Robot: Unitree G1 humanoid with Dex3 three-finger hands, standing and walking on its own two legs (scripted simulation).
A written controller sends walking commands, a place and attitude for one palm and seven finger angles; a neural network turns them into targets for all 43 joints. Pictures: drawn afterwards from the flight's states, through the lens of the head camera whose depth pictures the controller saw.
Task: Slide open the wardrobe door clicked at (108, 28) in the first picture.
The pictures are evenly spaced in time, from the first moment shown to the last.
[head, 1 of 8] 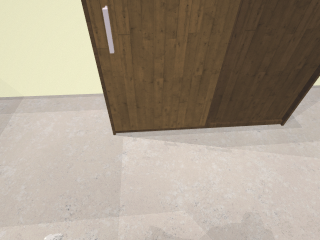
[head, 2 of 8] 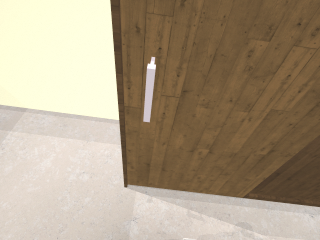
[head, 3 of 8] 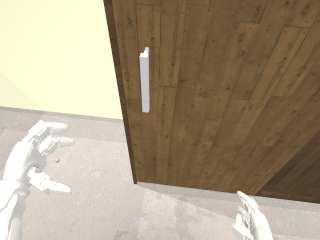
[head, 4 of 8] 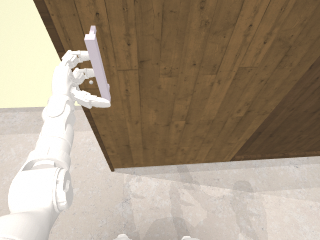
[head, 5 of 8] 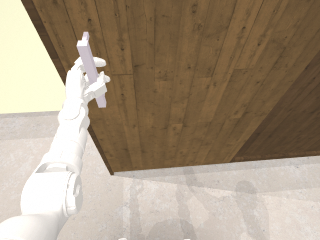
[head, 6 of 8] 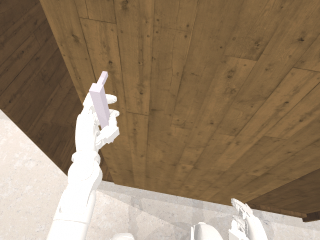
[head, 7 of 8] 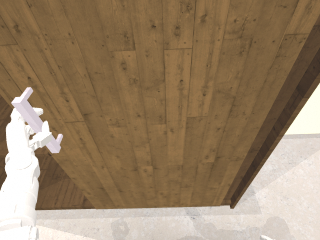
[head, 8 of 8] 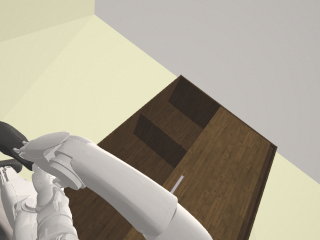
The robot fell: yes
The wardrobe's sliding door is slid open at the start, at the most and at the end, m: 0.00 0.64 0.63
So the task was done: no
